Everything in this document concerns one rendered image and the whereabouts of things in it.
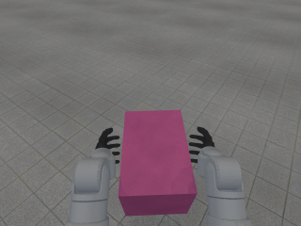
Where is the right robot hand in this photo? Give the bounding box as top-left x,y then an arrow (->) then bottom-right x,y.
188,127 -> 214,163

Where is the left robot hand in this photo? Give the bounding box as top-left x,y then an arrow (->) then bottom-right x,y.
95,127 -> 120,164

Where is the robot right forearm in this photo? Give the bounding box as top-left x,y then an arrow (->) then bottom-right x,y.
197,146 -> 252,226

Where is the robot left forearm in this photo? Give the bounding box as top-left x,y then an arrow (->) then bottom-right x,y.
64,148 -> 116,226

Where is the carton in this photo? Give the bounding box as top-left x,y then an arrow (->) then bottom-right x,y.
118,110 -> 198,217

